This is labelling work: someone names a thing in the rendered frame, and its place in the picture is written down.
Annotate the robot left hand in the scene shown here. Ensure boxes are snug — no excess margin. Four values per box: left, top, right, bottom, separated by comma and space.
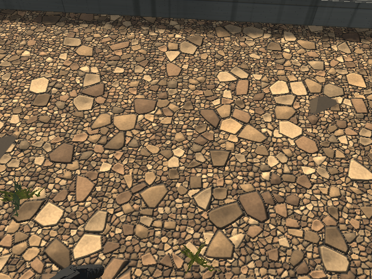
50, 264, 104, 279

